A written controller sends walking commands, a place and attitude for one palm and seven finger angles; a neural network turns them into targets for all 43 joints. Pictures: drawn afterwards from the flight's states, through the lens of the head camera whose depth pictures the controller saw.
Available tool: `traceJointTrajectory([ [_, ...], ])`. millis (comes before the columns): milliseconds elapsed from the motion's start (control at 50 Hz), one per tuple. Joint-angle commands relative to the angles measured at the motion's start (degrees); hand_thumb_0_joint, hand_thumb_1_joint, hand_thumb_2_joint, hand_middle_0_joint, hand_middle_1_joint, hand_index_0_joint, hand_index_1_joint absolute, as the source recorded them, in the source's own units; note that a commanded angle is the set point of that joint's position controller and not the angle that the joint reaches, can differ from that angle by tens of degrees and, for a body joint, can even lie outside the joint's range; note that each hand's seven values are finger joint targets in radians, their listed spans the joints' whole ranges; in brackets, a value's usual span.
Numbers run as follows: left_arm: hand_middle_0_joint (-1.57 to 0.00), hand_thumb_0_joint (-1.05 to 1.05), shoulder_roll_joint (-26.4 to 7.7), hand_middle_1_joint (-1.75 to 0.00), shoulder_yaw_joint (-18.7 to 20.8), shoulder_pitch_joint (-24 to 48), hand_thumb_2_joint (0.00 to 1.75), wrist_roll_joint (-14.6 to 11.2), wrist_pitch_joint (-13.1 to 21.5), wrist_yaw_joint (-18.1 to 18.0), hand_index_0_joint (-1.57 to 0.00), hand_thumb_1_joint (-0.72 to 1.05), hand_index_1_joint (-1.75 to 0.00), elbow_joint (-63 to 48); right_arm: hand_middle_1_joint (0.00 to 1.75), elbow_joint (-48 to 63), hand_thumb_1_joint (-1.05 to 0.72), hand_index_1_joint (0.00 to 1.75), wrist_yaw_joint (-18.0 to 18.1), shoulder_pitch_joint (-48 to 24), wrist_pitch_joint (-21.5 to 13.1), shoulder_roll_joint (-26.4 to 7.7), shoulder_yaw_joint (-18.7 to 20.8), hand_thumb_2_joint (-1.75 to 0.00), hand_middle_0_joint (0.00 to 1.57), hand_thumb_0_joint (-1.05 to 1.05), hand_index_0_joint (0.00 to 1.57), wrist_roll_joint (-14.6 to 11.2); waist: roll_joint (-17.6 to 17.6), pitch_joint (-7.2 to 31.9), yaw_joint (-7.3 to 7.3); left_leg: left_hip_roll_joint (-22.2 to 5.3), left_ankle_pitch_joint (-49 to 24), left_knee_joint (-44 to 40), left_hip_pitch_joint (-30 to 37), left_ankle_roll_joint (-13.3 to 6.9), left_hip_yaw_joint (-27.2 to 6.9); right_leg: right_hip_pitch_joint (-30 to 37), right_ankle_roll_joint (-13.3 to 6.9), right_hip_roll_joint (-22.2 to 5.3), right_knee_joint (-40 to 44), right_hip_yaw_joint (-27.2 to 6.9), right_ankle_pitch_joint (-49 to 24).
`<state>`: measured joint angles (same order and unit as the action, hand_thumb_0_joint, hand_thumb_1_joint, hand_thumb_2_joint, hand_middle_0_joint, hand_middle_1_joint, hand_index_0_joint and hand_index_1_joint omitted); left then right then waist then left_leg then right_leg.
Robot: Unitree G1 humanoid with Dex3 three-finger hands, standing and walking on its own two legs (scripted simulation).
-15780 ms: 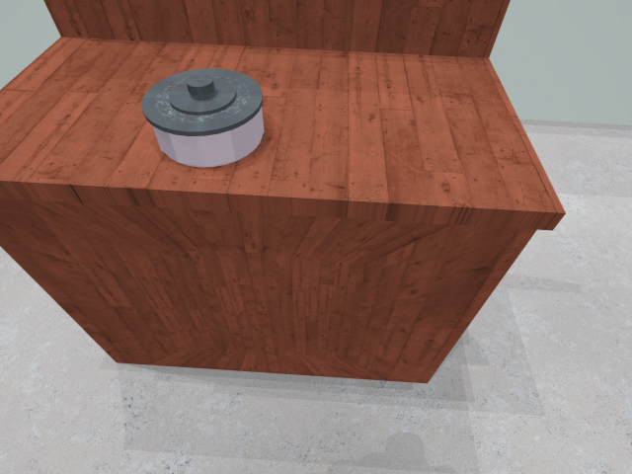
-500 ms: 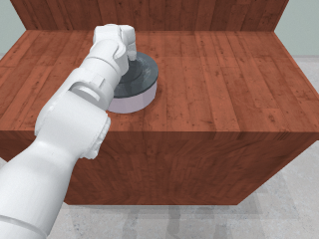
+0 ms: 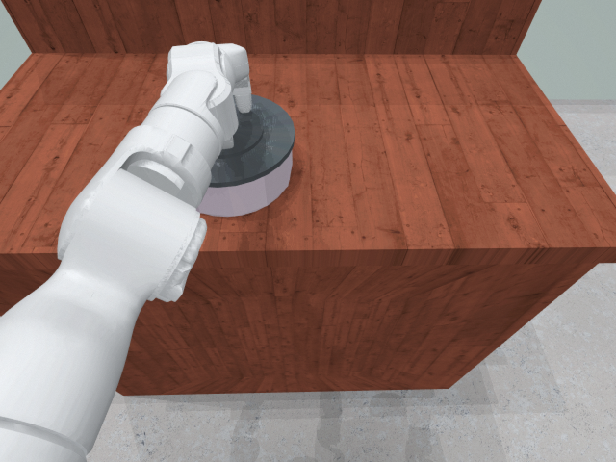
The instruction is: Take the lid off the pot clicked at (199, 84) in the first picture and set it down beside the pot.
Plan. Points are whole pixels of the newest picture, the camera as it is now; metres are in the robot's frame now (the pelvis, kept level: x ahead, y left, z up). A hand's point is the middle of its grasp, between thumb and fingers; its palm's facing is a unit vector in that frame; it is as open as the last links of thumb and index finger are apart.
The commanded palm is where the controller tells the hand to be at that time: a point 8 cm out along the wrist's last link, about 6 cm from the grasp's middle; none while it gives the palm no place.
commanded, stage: close the fingers and squeeze the knob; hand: left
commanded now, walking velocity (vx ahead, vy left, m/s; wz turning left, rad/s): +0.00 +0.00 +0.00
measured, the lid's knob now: (221, 119) +0.53 +0.06 +0.16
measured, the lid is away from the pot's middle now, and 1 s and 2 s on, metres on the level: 0.00 0.00 0.01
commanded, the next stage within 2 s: lift the lid straight up in 1.42 s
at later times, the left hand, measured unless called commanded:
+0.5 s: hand (224, 116) +0.50 +0.05 +0.19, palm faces -0.41 -0.03 -0.91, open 7.8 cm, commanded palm +0.52 +0.04 +0.23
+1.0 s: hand (223, 114) +0.50 +0.05 +0.19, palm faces -0.41 -0.05 -0.91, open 6.3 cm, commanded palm +0.52 +0.05 +0.23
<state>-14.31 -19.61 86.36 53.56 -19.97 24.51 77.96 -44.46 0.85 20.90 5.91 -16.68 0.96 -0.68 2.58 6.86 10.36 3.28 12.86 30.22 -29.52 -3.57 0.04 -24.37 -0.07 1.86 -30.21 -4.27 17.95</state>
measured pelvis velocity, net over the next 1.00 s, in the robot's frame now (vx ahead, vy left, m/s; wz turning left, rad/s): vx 0.01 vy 0.00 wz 0.00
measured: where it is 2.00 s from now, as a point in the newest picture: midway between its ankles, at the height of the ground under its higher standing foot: outside the picture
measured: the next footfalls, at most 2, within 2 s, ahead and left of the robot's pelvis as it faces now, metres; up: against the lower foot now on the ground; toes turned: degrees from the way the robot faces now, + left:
none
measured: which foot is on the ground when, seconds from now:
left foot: down 0.00-1.00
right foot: down 0.00-1.00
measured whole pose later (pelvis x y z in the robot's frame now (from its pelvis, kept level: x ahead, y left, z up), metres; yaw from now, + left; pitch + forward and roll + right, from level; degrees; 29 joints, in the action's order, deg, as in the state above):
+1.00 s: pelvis +0.01 +0.00 +0.00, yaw +0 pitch +12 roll +0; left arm -14.2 -18.6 85.8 53.7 -19.5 24.8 77.2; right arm -43.9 0.8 21.3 6.0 -16.5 1.0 -0.8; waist 2.6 7.1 10.1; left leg 3.1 13.4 30.3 -29.1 -3.5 0.0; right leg -23.8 -0.3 2.0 -29.9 -4.3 18.2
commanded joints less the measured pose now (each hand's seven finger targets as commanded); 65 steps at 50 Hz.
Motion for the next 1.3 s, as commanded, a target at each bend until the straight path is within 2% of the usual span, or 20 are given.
traceJointTrajectory([
  [0,-0.49,0.00,-5.30,-0.94,-0.48,30.02,0.93,-0.08,1.56,-1.33,-0.49,0.02,-0.94,-12.26,0.30,4.13,-0.90,0.30,-0.31,5.56,-1.14,-8.69,3.20,-0.90,0.20,0.00,0.20,0.49,-2.53,23.87,0.65,0.23,-22.71,1.41,25.72,-1.38,-1.04,-2.93,-2.49,2.85,3.03,3.30,-22.13],
  [80,-0.50,0.00,-6.21,-0.98,0.08,28.63,0.93,0.01,1.17,-0.87,-0.50,0.06,-0.98,-8.54,0.30,3.39,-0.90,0.30,-0.26,5.28,-1.17,-8.80,3.01,-0.90,0.20,0.00,0.20,0.32,-7.58,17.68,1.63,0.76,-18.71,0.62,23.12,-1.82,-0.42,-3.80,-1.96,3.42,4.04,4.11,-21.06],
  [120,-0.52,0.00,-8.45,-0.99,1.37,31.25,0.92,-0.62,1.17,-1.34,-0.52,0.08,-0.99,-11.08,0.30,3.44,-0.90,0.30,-0.26,5.42,-1.15,-9.11,3.01,-0.90,0.20,0.00,0.20,0.49,-6.77,19.53,1.43,0.92,-18.36,0.12,22.82,-1.94,-0.40,-1.93,-2.02,3.06,4.11,3.54,-22.34],
  [200,-0.54,0.00,-6.85,-1.02,1.07,27.63,0.91,-0.68,1.21,-1.55,-0.54,0.12,-1.02,-10.34,0.30,3.65,-0.90,0.30,-0.50,6.42,-1.63,-8.74,3.20,-0.90,0.20,0.00,0.20,0.63,-4.52,21.13,0.35,0.29,-21.14,0.91,24.15,-1.70,-0.71,-2.64,-2.37,2.81,3.64,3.29,-22.06],
  [260,-0.56,0.00,-6.85,-1.04,0.55,28.95,0.89,0.00,1.64,-1.35,-0.56,0.16,-1.04,-11.76,0.30,3.91,-0.90,0.30,-0.63,5.44,-1.66,-8.48,3.11,-0.90,0.20,0.00,0.20,0.52,-6.21,21.73,0.75,0.43,-21.79,0.79,24.63,-1.71,-0.70,-2.11,-2.13,3.00,3.46,3.45,-22.31],
  [380,-0.61,0.00,-7.64,-1.07,1.19,28.44,0.85,-0.12,0.57,-1.57,-0.61,0.23,-1.07,-7.33,0.30,3.21,-0.90,0.30,-0.27,5.21,-1.36,-8.75,2.80,-0.90,0.20,0.00,0.20,0.20,-8.97,17.94,1.48,0.82,-17.24,-0.06,22.30,-1.88,-0.31,-2.55,-1.97,3.10,4.21,3.89,-21.31],
  [480,-0.65,0.00,-6.17,-1.08,0.25,29.02,0.81,0.27,0.17,-1.82,-0.65,0.30,-1.08,-7.23,0.30,3.11,-0.90,0.30,-0.07,4.87,-1.16,-8.71,2.71,-0.90,0.20,0.00,0.20,0.25,-6.97,18.58,1.62,0.90,-17.82,0.27,22.57,-1.84,-0.19,-3.03,-2.08,3.00,4.01,3.75,-21.62],
  [540,-0.68,0.00,-10.10,-1.08,2.28,29.31,0.77,0.71,0.39,-1.82,-0.68,0.34,-1.08,-7.85,0.30,3.49,-0.90,0.30,0.12,5.05,-1.04,-8.91,2.62,-0.90,0.20,0.00,0.20,0.29,-7.70,21.20,0.99,1.16,-17.97,0.26,21.93,-1.94,0.24,-0.15,-1.98,2.82,3.71,3.36,-23.57],
  [680,-0.75,0.00,-7.82,-1.08,0.86,28.52,0.67,1.28,0.19,-1.84,-0.75,0.45,-1.08,-7.31,0.30,3.37,-0.90,0.30,0.23,5.20,-0.76,-9.00,2.70,-0.90,0.20,0.00,0.20,0.08,-7.13,18.56,1.62,1.03,-17.86,0.46,21.66,-1.79,0.35,-2.15,-1.97,2.98,3.86,3.72,-22.71],
  [720,-0.77,0.00,-8.45,-1.07,1.43,29.23,0.63,0.72,1.06,-1.89,-0.77,0.48,-1.07,-11.51,0.30,4.03,-0.90,0.30,-0.05,5.49,-0.87,-8.89,3.08,-0.90,0.20,0.00,0.20,0.47,-5.07,22.91,0.45,0.96,-22.90,1.41,24.19,-1.76,-0.17,-0.92,-2.14,2.94,3.08,3.47,-24.80],
  [780,-0.81,0.00,-8.82,-1.06,1.38,26.91,0.56,0.90,0.60,-1.26,-0.81,0.54,-1.06,-8.26,0.30,3.94,-0.90,0.30,0.28,5.35,-0.73,-8.99,2.71,-0.90,0.20,0.00,0.20,0.04,-8.14,18.52,1.10,1.16,-18.77,0.45,21.29,-1.84,0.71,-0.76,-1.72,3.03,3.82,3.90,-24.20],
  [800,-0.78,0.00,-6.94,-1.06,0.81,25.90,0.60,0.23,0.65,-1.35,-0.80,0.51,-1.07,-7.56,0.30,3.96,-0.90,0.30,0.29,6.04,-0.63,-8.97,2.97,-0.90,0.20,0.00,0.20,0.03,-7.79,17.63,0.96,1.08,-19.01,0.84,21.14,-2.00,0.73,-1.51,-1.92,2.98,3.92,3.81,-24.34],
  [880,-0.72,0.00,-9.00,-1.06,1.24,27.00,0.68,1.18,0.11,-1.70,-0.81,0.47,-1.09,-6.88,0.30,3.87,-0.90,0.30,0.38,5.34,-0.69,-8.94,2.45,-0.90,0.20,0.00,0.20,-0.21,-7.48,16.86,1.04,1.29,-15.28,0.08,19.83,-1.97,0.67,-1.62,-2.08,2.94,4.05,3.63,-22.09],
  [920,-0.71,0.00,-8.89,-1.05,1.17,28.46,0.70,1.31,0.69,-1.97,-0.82,0.47,-1.10,-9.30,0.30,3.95,-0.90,0.30,0.19,5.52,-0.48,-8.98,2.75,-0.90,0.20,0.00,0.20,0.09,-4.83,19.34,0.89,0.96,-17.72,0.53,21.88,-1.68,0.12,-1.89,-2.31,2.98,3.58,3.75,-22.00],
  [980,-0.71,0.00,-9.78,-1.05,1.69,27.19,0.71,1.91,0.24,-1.81,-0.85,0.50,-1.10,-6.22,0.30,3.77,-0.90,0.30,0.53,5.62,-0.45,-9.00,2.51,-0.90,0.20,0.00,0.20,-0.14,-7.97,17.28,1.50,1.14,-14.30,0.16,19.79,-1.87,0.76,-1.58,-2.00,3.02,4.08,3.88,-21.36],
  [1060,-0.72,0.00,-10.08,-1.06,1.92,28.94,0.74,1.77,0.40,-2.05,-0.88,0.54,-1.12,-7.46,0.30,3.87,-0.90,0.30,0.60,5.82,-0.46,-9.07,2.68,-0.90,0.20,0.00,0.20,-0.07,-7.11,19.17,1.54,1.07,-14.90,0.29,20.63,-1.99,0.50,-1.48,-2.14,2.94,3.85,3.61,-21.73],
  [1100,-0.72,0.00,-7.67,-1.06,0.87,28.35,0.75,1.30,0.15,-2.11,-0.91,0.56,-1.12,-5.40,0.30,3.24,-0.90,0.30,0.66,6.64,-0.29,-9.36,2.87,-0.90,0.20,0.00,0.20,-0.07,-6.60,16.95,2.15,0.76,-14.72,0.22,20.49,-1.89,0.43,-3.33,-2.21,2.96,4.20,3.96,-21.06],
  [1140,-0.73,0.00,-9.63,-1.06,1.60,29.71,0.76,2.15,-0.03,-2.23,-0.93,0.58,-1.13,-4.66,0.30,3.31,-0.90,0.30,0.75,5.92,-0.34,-9.43,2.54,-0.90,0.20,0.00,0.20,-0.06,-7.52,16.45,2.38,1.02,-12.49,-0.10,19.49,-1.91,0.36,-3.48,-2.11,3.10,4.26,3.96,-19.23],
  [1220,-0.74,0.00,-8.96,-1.07,1.45,31.17,0.78,1.76,0.73,-2.65,-0.97,0.62,-1.15,-8.35,0.30,3.66,-0.90,0.30,0.44,6.43,-0.54,-9.21,2.93,-0.90,0.20,0.00,0.20,0.33,-4.02,21.93,1.71,0.70,-17.37,0.83,22.71,-1.60,-0.49,-3.03,-2.46,2.98,3.28,3.67,-20.62],
  [1280,-0.75,0.00,-10.38,-1.08,2.52,29.13,0.80,2.13,0.78,-2.25,-1.01,0.65,-1.16,-6.29,0.30,3.69,-0.90,0.30,0.67,6.78,-0.86,-9.12,2.84,-0.90,0.20,0.00,0.20,0.32,-7.48,20.12,1.66,0.94,-15.84,0.66,21.02,-1.85,0.20,-2.11,-2.14,3.18,3.49,3.97,-21.08],
])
